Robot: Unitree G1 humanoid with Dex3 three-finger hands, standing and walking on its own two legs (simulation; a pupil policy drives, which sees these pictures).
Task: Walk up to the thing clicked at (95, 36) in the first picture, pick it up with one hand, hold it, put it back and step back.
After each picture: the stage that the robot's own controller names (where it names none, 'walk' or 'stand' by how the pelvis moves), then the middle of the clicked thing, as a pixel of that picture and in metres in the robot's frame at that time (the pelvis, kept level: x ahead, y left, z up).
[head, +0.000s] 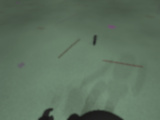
stand; (94, 40) +1.73 -0.02 -0.66
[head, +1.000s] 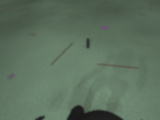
walk; (87, 43) +1.58 +0.24 -0.65
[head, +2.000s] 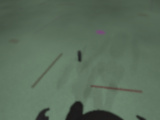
walk; (79, 56) +1.04 +0.30 -0.64
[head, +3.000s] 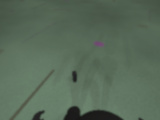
walk; (74, 76) +0.65 +0.23 -0.63
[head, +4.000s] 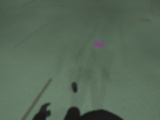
walk; (74, 87) +0.43 +0.19 -0.63
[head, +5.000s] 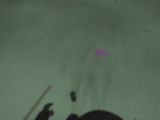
stand; (73, 96) +0.36 +0.21 -0.65
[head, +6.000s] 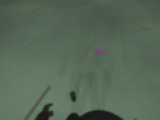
stand; (73, 96) +0.36 +0.21 -0.65
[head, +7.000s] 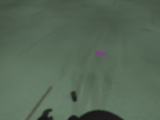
stand; (74, 96) +0.38 +0.22 -0.66
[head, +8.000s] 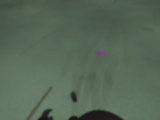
stand; (74, 97) +0.37 +0.22 -0.66
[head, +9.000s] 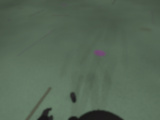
go down; (73, 97) +0.36 +0.22 -0.66
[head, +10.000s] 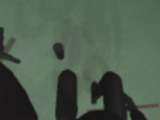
go down; (59, 52) +0.46 +0.22 -0.24
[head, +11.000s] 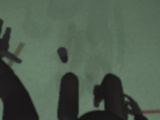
approach; (63, 56) +0.46 +0.21 -0.26
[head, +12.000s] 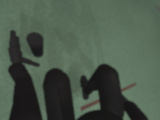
close in; (37, 47) +0.45 +0.26 -0.17
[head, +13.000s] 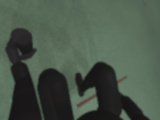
close; (25, 45) +0.45 +0.27 -0.17
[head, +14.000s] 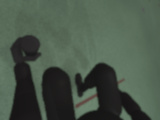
lift; (30, 49) +0.42 +0.26 -0.17
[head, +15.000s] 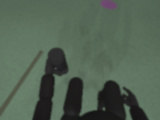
lift; (60, 64) +0.35 +0.21 +0.00
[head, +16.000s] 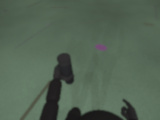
hold; (67, 71) +0.32 +0.18 +0.06
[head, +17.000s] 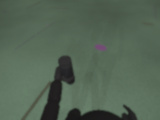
hold; (68, 72) +0.32 +0.17 +0.05
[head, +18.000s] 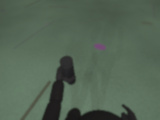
crouch; (69, 72) +0.33 +0.16 +0.04
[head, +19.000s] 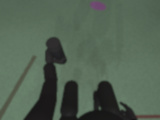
crouch; (58, 53) +0.44 +0.20 -0.03
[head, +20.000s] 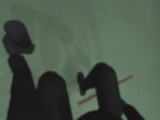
lower; (23, 41) +0.47 +0.27 -0.17
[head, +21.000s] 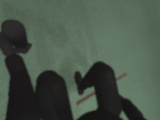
lower; (19, 40) +0.47 +0.28 -0.17
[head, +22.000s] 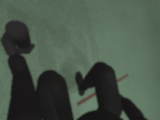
lower; (22, 41) +0.47 +0.28 -0.17
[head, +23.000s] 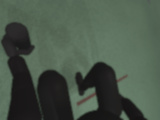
lower; (22, 42) +0.46 +0.28 -0.17
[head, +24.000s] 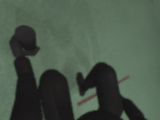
loosen; (29, 43) +0.45 +0.26 -0.17
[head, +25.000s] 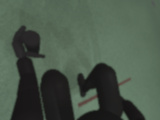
withdraw; (32, 46) +0.45 +0.25 -0.18
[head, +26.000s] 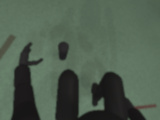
walk; (63, 52) +0.46 +0.21 -0.22
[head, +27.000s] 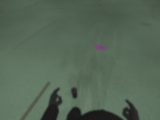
stand; (74, 93) +0.39 +0.17 -0.58
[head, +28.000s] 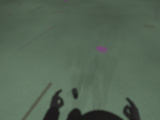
stand; (75, 93) +0.39 +0.18 -0.60
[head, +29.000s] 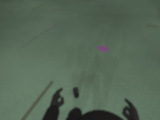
stand; (76, 93) +0.39 +0.18 -0.60
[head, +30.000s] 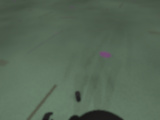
walk; (78, 96) +0.40 +0.18 -0.66
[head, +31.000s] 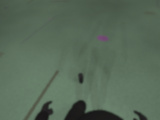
walk; (80, 78) +0.54 +0.16 -0.64
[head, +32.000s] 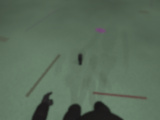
walk; (80, 59) +0.88 +0.17 -0.63
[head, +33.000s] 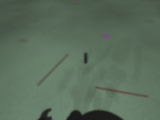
stand; (85, 58) +1.09 +0.17 -0.64
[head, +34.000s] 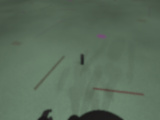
stand; (82, 59) +1.06 +0.19 -0.66
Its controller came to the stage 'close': yes
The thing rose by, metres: 0.70
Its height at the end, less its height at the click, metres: +0.00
